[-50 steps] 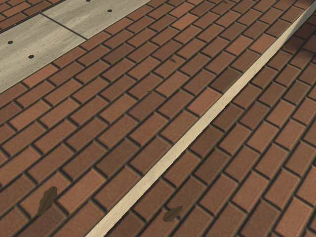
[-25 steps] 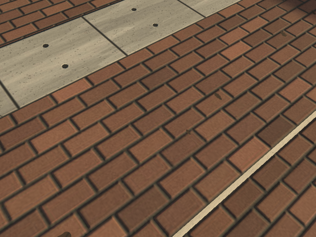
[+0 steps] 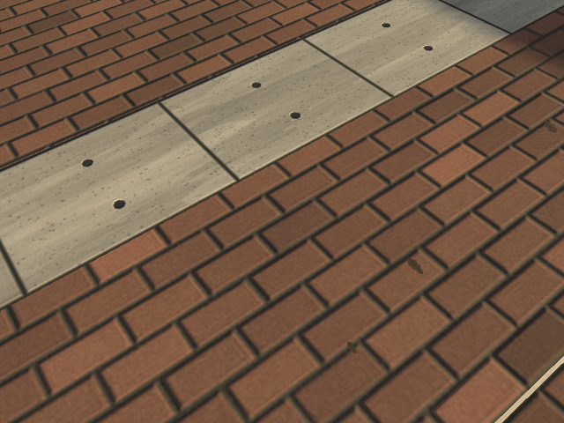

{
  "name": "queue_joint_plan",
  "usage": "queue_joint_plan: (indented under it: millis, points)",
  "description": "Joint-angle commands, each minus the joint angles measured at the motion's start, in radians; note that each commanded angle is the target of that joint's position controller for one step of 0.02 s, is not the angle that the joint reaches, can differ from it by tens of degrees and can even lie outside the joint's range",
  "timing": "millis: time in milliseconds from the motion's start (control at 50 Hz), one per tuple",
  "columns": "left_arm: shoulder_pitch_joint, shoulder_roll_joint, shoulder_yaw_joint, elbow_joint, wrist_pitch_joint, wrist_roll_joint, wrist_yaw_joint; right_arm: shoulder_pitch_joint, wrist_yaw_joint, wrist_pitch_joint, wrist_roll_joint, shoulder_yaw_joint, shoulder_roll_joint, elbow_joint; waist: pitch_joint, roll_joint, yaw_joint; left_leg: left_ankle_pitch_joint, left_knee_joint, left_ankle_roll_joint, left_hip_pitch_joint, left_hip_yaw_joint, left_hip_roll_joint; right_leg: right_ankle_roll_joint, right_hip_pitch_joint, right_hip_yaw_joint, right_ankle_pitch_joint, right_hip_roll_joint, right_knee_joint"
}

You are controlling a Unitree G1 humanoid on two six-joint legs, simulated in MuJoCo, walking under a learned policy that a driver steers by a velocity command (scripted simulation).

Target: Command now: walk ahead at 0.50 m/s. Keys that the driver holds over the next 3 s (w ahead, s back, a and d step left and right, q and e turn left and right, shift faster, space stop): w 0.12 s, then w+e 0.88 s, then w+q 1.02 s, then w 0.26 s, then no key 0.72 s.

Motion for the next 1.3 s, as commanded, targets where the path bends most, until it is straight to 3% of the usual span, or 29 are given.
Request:
queue_joint_plan:
  millis: [20,60,100,160,200,240,280,300,320,340,360,380,400,440,520,580,680,740,800,840,860,880,900,920,940,960,1040,1160,1300]
  points:
    - [0.105,0.002,-0.029,0.048,0.006,0.004,0.002,-0.064,-0.001,-0.003,0.012,0.058,0.114,-0.124,0.105,-0.127,-0.029,0.016,0.431,0.029,-0.540,-0.065,0.002,-0.151,0.090,0.361,-0.212,-0.336,-0.236]
    - [0.099,0.003,-0.041,0.066,0.017,0.008,0.013,-0.140,0.000,-0.008,-0.004,0.097,0.153,-0.200,0.119,-0.082,-0.057,0.115,0.385,0.032,-0.620,-0.091,-0.016,-0.107,0.000,0.264,-0.193,-0.312,-0.217]
    - [0.001,0.036,-0.050,0.026,0.010,0.011,0.036,-0.183,-0.002,-0.019,-0.040,0.109,0.098,-0.256,0.115,-0.051,-0.101,0.253,-0.015,-0.010,-0.417,-0.001,0.010,-0.097,-0.223,0.130,-0.137,-0.216,-0.306]
    - [0.129,0.062,-0.041,0.081,-0.028,-0.031,0.062,-0.261,-0.029,-0.027,-0.065,0.111,0.096,-0.284,0.020,-0.103,-0.058,0.335,-0.192,-0.044,-0.208,0.116,0.079,-0.157,-0.135,0.175,0.108,-0.241,-0.436]
    - [0.236,0.075,-0.027,0.114,-0.017,-0.068,0.077,-0.355,-0.023,-0.038,-0.052,0.122,0.102,-0.312,0.029,-0.096,-0.006,0.236,-0.526,-0.016,-0.183,0.145,0.093,-0.138,0.128,0.173,0.294,-0.269,-0.448]
    - [0.269,0.076,-0.029,0.111,0.005,-0.035,0.075,-0.343,-0.001,-0.052,-0.027,0.109,0.103,-0.305,-0.020,-0.209,-0.045,0.013,-0.716,0.020,0.036,0.238,-0.019,-0.119,0.240,0.145,0.848,-0.270,-0.338]
    - [0.255,0.111,-0.021,0.113,0.015,-0.013,0.074,-0.202,0.010,-0.053,-0.007,0.064,0.019,-0.282,-0.097,-0.327,-0.155,-0.057,-0.846,0.073,0.173,0.196,-0.099,-0.107,0.408,0.150,1.452,-0.308,-0.136]
    - [0.157,0.120,-0.017,0.079,0.000,0.002,0.074,-0.036,0.013,-0.057,-0.013,0.033,-0.056,-0.251,-0.179,-0.346,-0.255,0.079,-0.908,0.127,0.384,0.018,-0.026,-0.096,0.325,0.133,1.634,-0.287,0.078]
    - [0.141,0.061,-0.014,0.024,-0.028,-0.006,0.067,0.104,0.015,-0.058,-0.052,-0.004,-0.169,-0.198,-0.343,-0.056,-0.249,0.044,-1.106,0.228,0.716,-0.377,0.176,-0.048,0.000,0.084,1.292,-0.141,0.395]
    - [0.131,-0.008,-0.018,0.011,-0.057,-0.004,0.037,0.244,0.004,-0.044,-0.096,-0.027,-0.237,-0.146,-0.464,0.307,-0.258,0.015,-1.565,0.331,0.947,-0.902,0.365,-0.007,-0.247,0.204,0.040,0.054,0.731]
    - [0.088,0.002,0.005,-0.007,-0.068,-0.020,0.005,0.177,-0.016,-0.043,-0.092,-0.014,-0.167,-0.137,-0.400,0.227,-0.223,-0.057,-1.640,0.324,0.864,-1.023,0.434,0.019,-0.411,0.347,-0.092,0.087,1.107]
    - [-0.048,-0.003,0.011,-0.075,-0.053,-0.044,0.001,0.073,-0.016,-0.041,-0.043,0.003,-0.101,-0.114,-0.167,0.149,-0.167,-0.123,-1.622,0.262,0.693,-0.829,0.426,0.011,-0.539,0.243,-0.115,0.030,1.222]
    - [-0.140,-0.019,0.004,-0.130,-0.038,-0.050,0.011,0.028,-0.006,-0.041,-0.042,0.024,-0.006,-0.062,-0.008,0.075,-0.124,-0.157,-1.577,0.193,0.512,-0.595,0.382,-0.024,-0.600,0.157,-0.083,-0.041,1.246]
    - [-0.061,-0.024,0.014,-0.137,0.004,-0.064,0.027,-0.038,0.012,-0.057,-0.075,0.048,0.129,0.018,0.070,0.031,-0.007,-0.003,-1.577,0.071,0.323,-0.238,0.275,-0.054,-0.476,0.147,-0.007,-0.100,1.174]
    - [-0.066,-0.019,0.005,-0.173,0.027,-0.054,0.035,0.000,0.007,-0.067,-0.061,0.009,0.035,0.084,0.093,0.012,0.016,0.219,-1.704,0.055,0.431,0.043,0.221,-0.046,-0.509,0.123,0.129,-0.105,0.964]
    - [-0.167,0.014,0.010,-0.223,0.026,-0.041,0.024,0.012,-0.037,-0.067,-0.075,-0.004,-0.024,0.077,0.073,0.026,-0.003,0.347,-1.767,0.080,0.503,0.177,0.173,0.010,-0.476,0.050,0.219,-0.094,0.685]
    - [-0.348,0.023,0.013,-0.300,0.011,-0.044,-0.011,0.077,-0.068,-0.067,-0.046,-0.041,-0.158,0.050,0.058,0.005,-0.090,0.396,-1.808,0.110,0.800,0.181,0.278,0.036,-0.497,0.014,0.227,-0.135,0.356]
    - [-0.424,0.031,0.018,-0.336,0.011,-0.052,-0.029,0.113,-0.057,-0.043,-0.038,-0.051,-0.167,0.051,0.111,0.012,-0.129,0.441,-1.785,0.109,0.917,0.212,0.305,0.017,-0.519,-0.029,0.163,-0.133,0.247]
    - [-0.400,0.068,0.040,-0.353,0.011,-0.050,-0.037,0.109,-0.041,-0.021,-0.021,-0.069,-0.213,0.049,0.094,0.055,-0.095,0.954,-1.649,0.097,0.943,0.269,0.289,-0.028,-0.358,-0.116,0.052,-0.062,0.191]
    - [-0.221,0.129,0.076,-0.321,0.015,-0.055,-0.035,0.077,-0.040,-0.005,-0.005,-0.084,-0.259,0.038,-0.001,0.081,0.012,1.225,-1.389,0.085,0.926,0.292,0.270,-0.078,-0.134,-0.152,-0.016,0.016,0.145]
    - [-0.058,0.192,0.112,-0.279,0.016,-0.054,-0.020,0.065,-0.041,-0.004,0.003,-0.083,-0.253,0.029,-0.089,0.057,0.097,1.146,-1.163,0.056,0.819,0.304,0.224,-0.119,0.121,-0.131,0.048,0.057,0.051]
    - [0.048,0.259,0.135,-0.249,0.024,-0.053,-0.001,0.071,-0.042,-0.015,-0.032,-0.061,-0.175,0.007,-0.140,-0.048,0.114,0.566,-0.874,0.013,0.500,0.268,0.174,-0.169,0.417,0.108,0.047,-0.088,0.064]
    - [-0.001,0.343,0.140,-0.279,0.005,-0.044,0.003,0.078,-0.040,-0.055,-0.043,-0.027,-0.079,-0.083,-0.255,-0.287,0.020,-0.090,-0.501,-0.048,0.077,0.136,-0.061,-0.387,0.682,0.768,-0.173,-0.357,-0.108]
    - [0.020,0.243,0.107,-0.289,-0.017,-0.026,-0.005,-0.051,-0.024,-0.102,-0.019,-0.038,-0.152,-0.114,-0.338,-0.138,0.083,-0.057,-0.432,-0.027,-0.015,-0.105,-0.032,-0.377,0.682,0.895,-0.180,-0.398,-0.236]
    - [0.000,0.198,0.093,-0.280,-0.037,-0.019,-0.006,-0.119,-0.017,-0.119,0.006,-0.034,-0.150,-0.148,-0.216,-0.111,0.072,0.031,-0.476,0.000,-0.069,-0.108,0.014,-0.325,0.585,0.733,-0.080,-0.372,-0.220]
    - [-0.054,0.169,0.083,-0.281,-0.049,-0.028,-0.007,-0.103,-0.022,-0.125,-0.007,-0.029,-0.138,-0.137,-0.130,-0.021,0.016,0.097,-0.562,0.006,-0.025,-0.108,0.057,-0.281,0.431,0.589,0.057,-0.321,-0.204]
    - [-0.149,0.124,0.054,-0.296,-0.061,-0.018,0.005,-0.015,-0.019,-0.063,-0.040,-0.043,-0.148,-0.107,-0.067,-0.021,-0.084,0.211,-0.752,-0.039,0.143,-0.078,0.113,-0.233,0.124,0.352,0.317,-0.228,-0.240]
    - [-0.057,0.158,0.048,-0.219,-0.070,-0.016,0.020,-0.196,-0.011,-0.042,-0.040,-0.013,-0.083,-0.127,0.010,-0.100,0.000,0.554,-1.135,-0.050,0.143,-0.020,0.100,-0.150,0.077,0.139,0.349,-0.175,-0.283]
    - [0.012,0.182,0.055,-0.143,-0.056,-0.017,0.030,-0.340,0.041,-0.056,-0.013,-0.010,-0.086,-0.176,0.081,-0.098,0.066,0.538,-1.366,0.005,0.037,-0.015,0.052,-0.111,0.353,0.104,0.310,-0.283,-0.259]
Next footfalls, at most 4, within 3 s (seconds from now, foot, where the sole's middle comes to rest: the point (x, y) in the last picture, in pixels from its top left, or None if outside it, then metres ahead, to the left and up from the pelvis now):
0.30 left None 0.33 0.14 -0.63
0.86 right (386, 376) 0.57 -0.15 -0.63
1.42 left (352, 234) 0.97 -0.10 -0.63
1.90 right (436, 179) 1.18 -0.35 -0.63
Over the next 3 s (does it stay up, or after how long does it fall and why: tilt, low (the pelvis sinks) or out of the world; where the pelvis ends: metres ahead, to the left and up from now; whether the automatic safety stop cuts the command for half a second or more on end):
stays up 1.41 -0.19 0.14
